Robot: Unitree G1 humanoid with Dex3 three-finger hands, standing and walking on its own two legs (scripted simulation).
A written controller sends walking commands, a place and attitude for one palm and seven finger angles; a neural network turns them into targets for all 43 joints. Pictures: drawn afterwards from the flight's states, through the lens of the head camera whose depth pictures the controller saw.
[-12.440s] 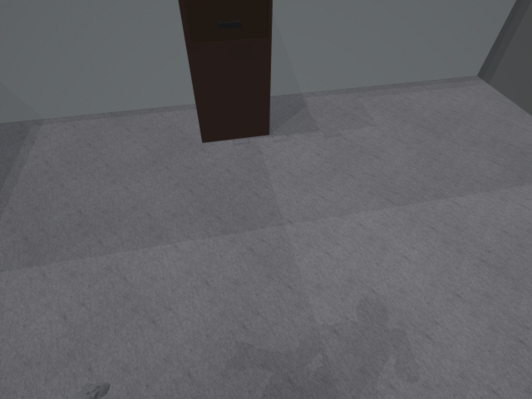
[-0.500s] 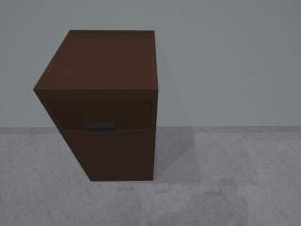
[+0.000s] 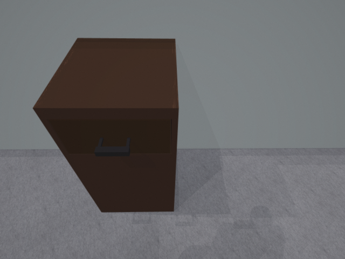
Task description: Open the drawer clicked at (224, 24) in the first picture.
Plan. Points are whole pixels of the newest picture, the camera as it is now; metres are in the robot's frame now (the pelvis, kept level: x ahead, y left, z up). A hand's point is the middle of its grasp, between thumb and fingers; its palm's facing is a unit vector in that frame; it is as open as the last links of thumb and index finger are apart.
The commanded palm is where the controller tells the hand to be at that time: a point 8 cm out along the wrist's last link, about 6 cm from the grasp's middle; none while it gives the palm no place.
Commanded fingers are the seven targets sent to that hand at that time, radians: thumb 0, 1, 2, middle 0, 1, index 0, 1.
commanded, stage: come to a stop and stand still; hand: left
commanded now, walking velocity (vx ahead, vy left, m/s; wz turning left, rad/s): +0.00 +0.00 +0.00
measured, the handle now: (113, 145) +0.46 +0.23 -0.08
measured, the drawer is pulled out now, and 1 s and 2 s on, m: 0.00 0.00 0.00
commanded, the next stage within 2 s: look again from close up in 0.26 s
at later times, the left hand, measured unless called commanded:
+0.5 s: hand out of the picture -0.02 +0.14 -0.17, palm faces +0.03 -0.98 -0.18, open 7.3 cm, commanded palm none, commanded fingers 0.00 0.90 0.90 -0.20 -0.30 -0.20 -0.30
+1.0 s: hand out of the picture -0.03 +0.12 -0.17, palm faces +0.05 -0.98 -0.17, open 7.3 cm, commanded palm none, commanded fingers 0.00 0.90 0.90 -0.20 -0.30 -0.20 -0.30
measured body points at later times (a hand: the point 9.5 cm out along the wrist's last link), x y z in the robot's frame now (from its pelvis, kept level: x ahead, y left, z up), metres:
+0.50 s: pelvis +0.00 -0.02 +0.00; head +0.01 -0.03 +0.45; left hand -0.02 +0.19 -0.16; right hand -0.01 -0.23 -0.16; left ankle -0.03 +0.10 -0.74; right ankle -0.04 -0.13 -0.74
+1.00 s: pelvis -0.01 -0.04 +0.00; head +0.00 -0.04 +0.45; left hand -0.03 +0.17 -0.16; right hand -0.02 -0.24 -0.16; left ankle -0.03 +0.10 -0.74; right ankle -0.04 -0.13 -0.74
